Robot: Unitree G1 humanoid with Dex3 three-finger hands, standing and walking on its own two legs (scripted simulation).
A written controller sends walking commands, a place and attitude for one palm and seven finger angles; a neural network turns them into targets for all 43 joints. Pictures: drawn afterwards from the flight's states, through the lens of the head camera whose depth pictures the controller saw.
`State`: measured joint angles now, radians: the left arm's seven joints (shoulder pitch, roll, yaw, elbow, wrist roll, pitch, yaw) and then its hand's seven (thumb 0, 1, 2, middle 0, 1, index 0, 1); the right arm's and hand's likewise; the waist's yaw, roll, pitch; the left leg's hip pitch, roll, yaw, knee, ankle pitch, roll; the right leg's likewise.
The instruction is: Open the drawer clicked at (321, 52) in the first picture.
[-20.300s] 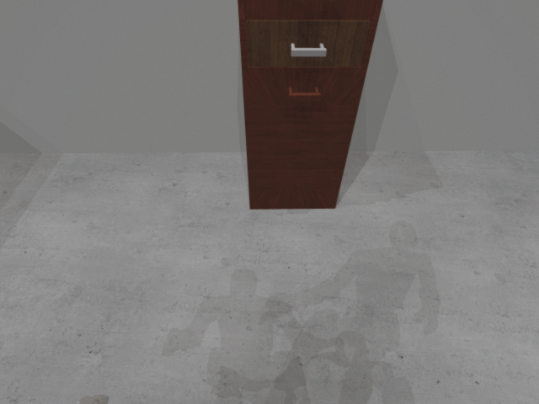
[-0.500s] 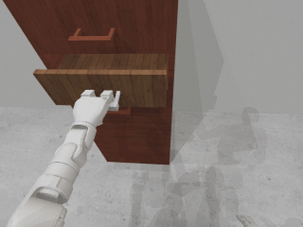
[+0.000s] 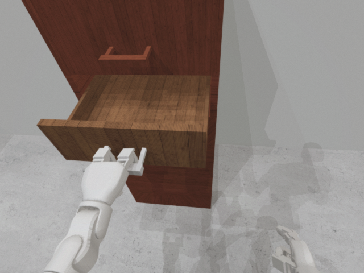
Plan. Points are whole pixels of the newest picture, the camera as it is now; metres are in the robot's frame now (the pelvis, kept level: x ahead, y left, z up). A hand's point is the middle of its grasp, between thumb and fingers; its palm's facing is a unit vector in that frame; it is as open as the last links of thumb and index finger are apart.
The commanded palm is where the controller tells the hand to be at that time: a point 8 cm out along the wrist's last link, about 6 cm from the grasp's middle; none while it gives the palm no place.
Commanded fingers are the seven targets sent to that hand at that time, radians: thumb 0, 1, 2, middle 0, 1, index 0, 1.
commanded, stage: pull the drawer open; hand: left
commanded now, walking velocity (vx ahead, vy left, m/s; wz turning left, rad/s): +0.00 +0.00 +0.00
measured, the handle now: (121, 160) +0.35 +0.18 +0.05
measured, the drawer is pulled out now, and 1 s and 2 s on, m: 0.19 0.30 0.30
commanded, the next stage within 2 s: open the thumb to release the handle in 0.74 s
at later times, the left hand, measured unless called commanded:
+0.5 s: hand (100, 237) +0.18 +0.18 +0.03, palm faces +0.03 -0.14 -0.99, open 5.7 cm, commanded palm +0.13 +0.21 +0.08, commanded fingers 0.00 0.90 0.90 -0.40 -1.35 -0.40 -1.35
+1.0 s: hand (101, 236) +0.18 +0.18 +0.03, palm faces +0.10 -0.12 -0.99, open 6.0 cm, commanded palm +0.15 +0.20 +0.08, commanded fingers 0.00 0.27 0.63 -0.35 -1.28 -0.35 -1.28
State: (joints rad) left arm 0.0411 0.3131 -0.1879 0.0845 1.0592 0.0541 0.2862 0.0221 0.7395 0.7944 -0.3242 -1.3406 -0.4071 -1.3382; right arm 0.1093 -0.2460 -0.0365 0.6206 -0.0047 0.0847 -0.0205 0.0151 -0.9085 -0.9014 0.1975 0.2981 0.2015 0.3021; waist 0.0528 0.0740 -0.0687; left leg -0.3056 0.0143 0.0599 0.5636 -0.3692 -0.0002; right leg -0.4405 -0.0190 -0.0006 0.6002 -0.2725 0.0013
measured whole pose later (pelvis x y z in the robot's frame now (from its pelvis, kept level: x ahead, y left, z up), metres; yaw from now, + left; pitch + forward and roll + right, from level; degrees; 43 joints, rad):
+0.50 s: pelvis +0.00 -0.01 -0.01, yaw -1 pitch +6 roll +0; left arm 0.55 0.38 -0.13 -0.30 1.06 -0.06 0.36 0.03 0.72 0.77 -0.33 -1.32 -0.40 -1.33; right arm 0.09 -0.22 0.00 0.58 -0.03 0.09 0.02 0.01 -0.91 -0.90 0.20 0.30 0.20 0.30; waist 0.09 0.06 -0.06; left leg -0.32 0.04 0.06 0.64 -0.41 -0.01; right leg -0.46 0.00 0.00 0.66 -0.31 -0.01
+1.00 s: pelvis -0.01 -0.01 -0.02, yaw +1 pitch +6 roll +1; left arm 0.47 0.36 -0.15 -0.27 1.05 0.00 0.40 0.01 0.65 0.79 -0.39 -1.31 -0.39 -1.32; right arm 0.11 -0.25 -0.02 0.58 -0.04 0.10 -0.01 0.02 -0.91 -0.90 0.20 0.30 0.20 0.30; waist 0.08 0.08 -0.07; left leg -0.40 0.02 0.04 0.73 -0.43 -0.02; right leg -0.53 -0.01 -0.01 0.76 -0.34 -0.02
